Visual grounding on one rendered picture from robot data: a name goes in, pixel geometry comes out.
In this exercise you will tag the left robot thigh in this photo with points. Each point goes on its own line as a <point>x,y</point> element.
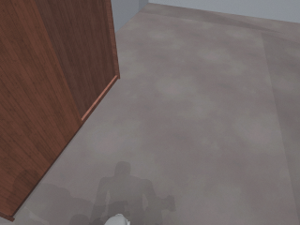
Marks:
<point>117,220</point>

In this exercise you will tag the wardrobe door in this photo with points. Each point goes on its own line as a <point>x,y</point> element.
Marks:
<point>80,36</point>
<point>38,115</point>

